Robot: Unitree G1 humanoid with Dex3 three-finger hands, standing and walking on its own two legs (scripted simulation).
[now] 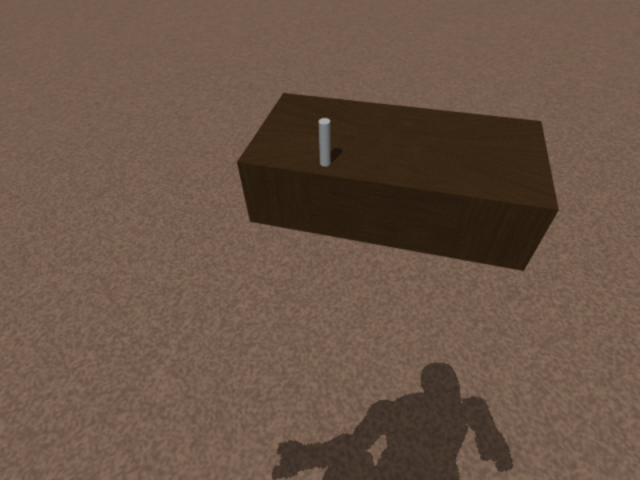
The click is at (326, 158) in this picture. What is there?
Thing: slim round
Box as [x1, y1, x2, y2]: [318, 118, 330, 166]
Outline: 321,118 318,121 320,164 325,166 330,163 329,119
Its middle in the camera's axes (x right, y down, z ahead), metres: +0.02 -0.35 +1.46
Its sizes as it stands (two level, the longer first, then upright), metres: 0.042 0.042 0.182
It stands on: a support 0.33 m high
